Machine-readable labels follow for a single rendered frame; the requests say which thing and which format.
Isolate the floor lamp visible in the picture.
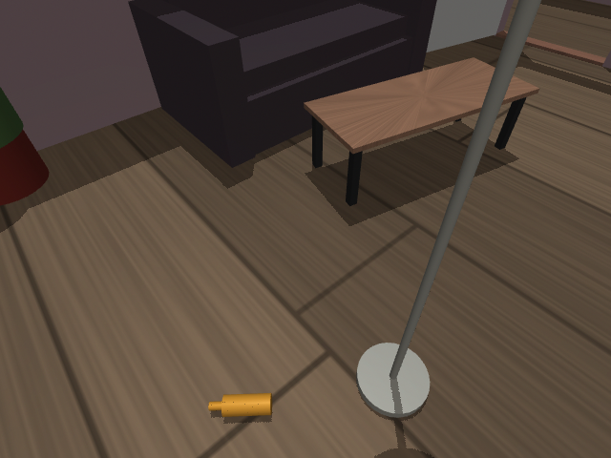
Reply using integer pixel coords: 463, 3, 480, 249
356, 0, 541, 418

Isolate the bottle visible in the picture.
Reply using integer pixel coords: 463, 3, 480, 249
208, 393, 272, 417

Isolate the coffee table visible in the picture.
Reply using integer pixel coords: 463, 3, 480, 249
304, 57, 539, 206

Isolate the sofa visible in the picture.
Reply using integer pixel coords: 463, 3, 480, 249
128, 0, 437, 168

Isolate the potted plant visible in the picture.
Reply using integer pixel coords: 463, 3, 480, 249
0, 87, 49, 205

